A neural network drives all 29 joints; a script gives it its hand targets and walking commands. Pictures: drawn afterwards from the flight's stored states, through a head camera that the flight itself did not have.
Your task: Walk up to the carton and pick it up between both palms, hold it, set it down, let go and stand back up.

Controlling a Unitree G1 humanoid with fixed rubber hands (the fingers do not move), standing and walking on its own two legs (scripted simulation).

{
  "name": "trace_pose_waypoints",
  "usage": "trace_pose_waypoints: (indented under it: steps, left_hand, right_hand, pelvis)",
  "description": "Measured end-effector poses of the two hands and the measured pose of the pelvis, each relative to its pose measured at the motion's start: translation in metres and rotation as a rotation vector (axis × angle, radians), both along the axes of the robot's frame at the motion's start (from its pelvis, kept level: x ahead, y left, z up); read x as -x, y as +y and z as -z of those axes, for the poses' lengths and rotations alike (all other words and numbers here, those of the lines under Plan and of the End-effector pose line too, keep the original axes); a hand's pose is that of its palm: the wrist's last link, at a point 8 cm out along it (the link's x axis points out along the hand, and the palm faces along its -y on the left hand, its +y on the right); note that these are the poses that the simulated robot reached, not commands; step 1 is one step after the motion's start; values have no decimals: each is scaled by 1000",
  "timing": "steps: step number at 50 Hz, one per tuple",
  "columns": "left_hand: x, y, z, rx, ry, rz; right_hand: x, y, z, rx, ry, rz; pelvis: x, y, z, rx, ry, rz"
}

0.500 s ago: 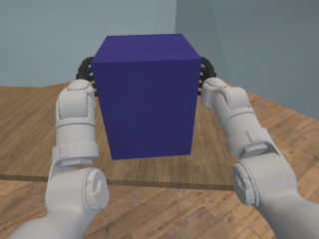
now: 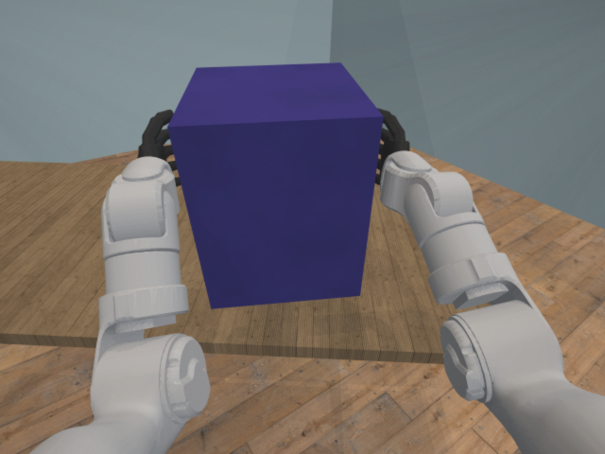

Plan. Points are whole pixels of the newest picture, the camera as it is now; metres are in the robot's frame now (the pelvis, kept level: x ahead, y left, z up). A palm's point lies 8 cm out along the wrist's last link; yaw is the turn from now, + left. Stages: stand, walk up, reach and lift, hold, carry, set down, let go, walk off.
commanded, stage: hold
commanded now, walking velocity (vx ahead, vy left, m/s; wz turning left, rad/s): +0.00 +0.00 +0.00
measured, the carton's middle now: (278, 181) +0.40 +0.01 +0.24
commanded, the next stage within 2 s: none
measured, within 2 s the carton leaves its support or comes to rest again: neither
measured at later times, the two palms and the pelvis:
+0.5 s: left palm (163, 172) +0.36 +0.15 +0.28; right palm (403, 165) +0.35 -0.14 +0.28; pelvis -0.01 +0.00 +0.00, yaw +0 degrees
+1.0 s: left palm (165, 170) +0.36 +0.14 +0.28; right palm (401, 165) +0.36 -0.15 +0.28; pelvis -0.01 -0.01 +0.00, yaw +0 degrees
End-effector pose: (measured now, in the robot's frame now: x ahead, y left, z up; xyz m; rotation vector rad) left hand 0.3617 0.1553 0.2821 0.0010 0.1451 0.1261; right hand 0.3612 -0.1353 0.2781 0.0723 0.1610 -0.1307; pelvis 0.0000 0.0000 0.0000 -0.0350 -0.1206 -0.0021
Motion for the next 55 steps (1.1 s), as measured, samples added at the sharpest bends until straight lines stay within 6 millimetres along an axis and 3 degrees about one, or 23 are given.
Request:
trace_pose_waypoints:
  steps: [39, 55]
  left_hand:
    - [1, -15, -7, -11, 17, 17]
    - [-1, -6, 1, 0, 15, 9]
  right_hand:
    - [7, -15, -5, 10, 16, 14]
    - [1, -6, 0, 17, 15, 4]
  pelvis:
    - [10, -12, 0, -7, 9, 3]
    - [6, -8, 0, -4, 15, 0]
